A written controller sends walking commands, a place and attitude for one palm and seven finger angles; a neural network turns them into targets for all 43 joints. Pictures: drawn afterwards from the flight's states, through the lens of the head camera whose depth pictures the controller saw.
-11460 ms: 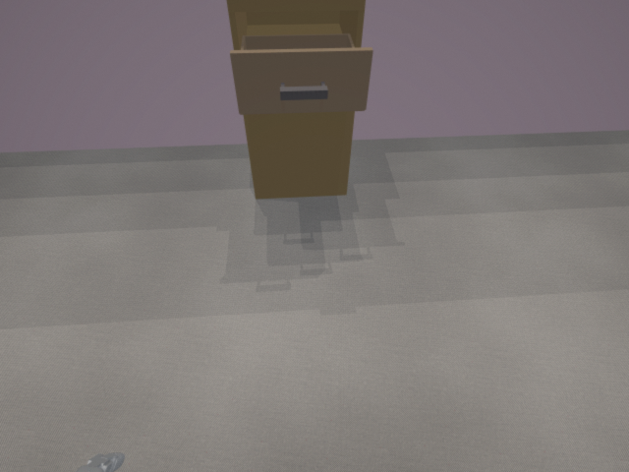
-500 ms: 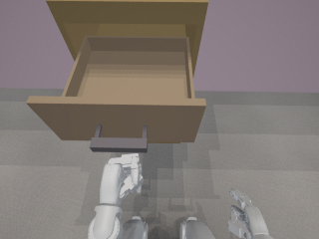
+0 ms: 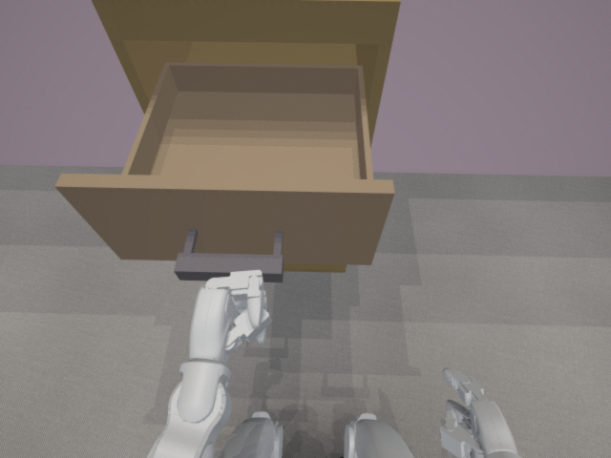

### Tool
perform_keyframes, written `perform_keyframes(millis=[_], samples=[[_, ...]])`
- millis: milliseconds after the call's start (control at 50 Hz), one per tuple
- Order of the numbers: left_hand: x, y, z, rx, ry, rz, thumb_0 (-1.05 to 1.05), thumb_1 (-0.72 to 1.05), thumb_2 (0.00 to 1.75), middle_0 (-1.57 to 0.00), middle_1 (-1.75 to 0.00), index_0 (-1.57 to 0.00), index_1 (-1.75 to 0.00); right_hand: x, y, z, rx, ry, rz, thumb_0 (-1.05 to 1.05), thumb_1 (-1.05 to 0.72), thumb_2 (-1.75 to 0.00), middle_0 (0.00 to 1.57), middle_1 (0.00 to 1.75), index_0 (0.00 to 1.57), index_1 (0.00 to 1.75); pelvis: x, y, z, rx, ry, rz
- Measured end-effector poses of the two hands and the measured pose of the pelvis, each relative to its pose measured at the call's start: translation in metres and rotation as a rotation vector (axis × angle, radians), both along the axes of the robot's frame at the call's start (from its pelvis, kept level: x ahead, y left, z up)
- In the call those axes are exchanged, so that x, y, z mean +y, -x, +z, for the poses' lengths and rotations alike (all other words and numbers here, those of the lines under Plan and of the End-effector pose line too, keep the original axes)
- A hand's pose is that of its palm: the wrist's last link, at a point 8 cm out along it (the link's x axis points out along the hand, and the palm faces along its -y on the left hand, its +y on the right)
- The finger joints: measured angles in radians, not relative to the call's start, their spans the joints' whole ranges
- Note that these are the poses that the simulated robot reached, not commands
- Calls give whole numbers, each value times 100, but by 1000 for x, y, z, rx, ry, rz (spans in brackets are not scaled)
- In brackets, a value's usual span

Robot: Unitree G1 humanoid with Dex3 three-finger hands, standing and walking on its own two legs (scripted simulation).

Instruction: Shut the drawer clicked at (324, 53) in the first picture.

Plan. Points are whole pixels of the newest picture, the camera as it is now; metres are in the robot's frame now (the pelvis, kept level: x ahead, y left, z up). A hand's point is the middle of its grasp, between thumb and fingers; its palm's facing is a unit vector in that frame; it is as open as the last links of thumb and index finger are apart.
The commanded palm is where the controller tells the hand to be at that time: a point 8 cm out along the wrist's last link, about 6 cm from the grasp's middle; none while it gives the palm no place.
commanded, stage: push the drawer shut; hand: left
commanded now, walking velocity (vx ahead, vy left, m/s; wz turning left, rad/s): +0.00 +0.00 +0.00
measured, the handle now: (233, 252) +0.37 +0.11 +0.04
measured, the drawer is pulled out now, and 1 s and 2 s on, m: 0.29 0.16 0.04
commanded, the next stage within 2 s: none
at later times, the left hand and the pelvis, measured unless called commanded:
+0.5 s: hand (267, 260) +0.36 +0.06 +0.04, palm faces -0.05 -1.00 -0.02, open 3.1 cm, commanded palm +0.35 +0.12 +0.04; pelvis -0.01 +0.01 +0.00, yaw -1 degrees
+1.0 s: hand (268, 225) +0.41 +0.06 +0.03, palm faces -0.02 -1.00 -0.03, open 3.0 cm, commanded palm +0.40 +0.12 +0.04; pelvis -0.01 +0.02 +0.00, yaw -2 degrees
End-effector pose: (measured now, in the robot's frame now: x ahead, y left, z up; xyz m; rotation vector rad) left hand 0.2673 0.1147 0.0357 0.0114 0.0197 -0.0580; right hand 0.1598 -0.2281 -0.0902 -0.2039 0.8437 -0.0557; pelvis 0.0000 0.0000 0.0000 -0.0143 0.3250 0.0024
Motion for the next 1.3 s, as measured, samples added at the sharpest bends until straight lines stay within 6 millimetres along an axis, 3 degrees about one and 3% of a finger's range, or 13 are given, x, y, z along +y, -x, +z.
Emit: perform_keyframes(millis=[400,980,1300], samples=[[3,-62,1,-12,-13,3,-2,83,92,-140,-160,-140,-160,-5,48,-7,122,16,-67,1,-91,-90,20,30,20,30,8,12,4,4,5,-12],[5,-124,0,-34,-16,35,-1,79,89,-140,-160,-140,-160,-4,98,-19,286,26,-143,1,-91,-90,20,30,20,30,18,11,2,45,11,-29],[2,-163,1,-36,-21,63,0,80,90,-140,-160,-140,-160,-11,137,-24,381,41,-189,1,-91,-90,20,30,20,30,16,14,-2,75,9,-34]])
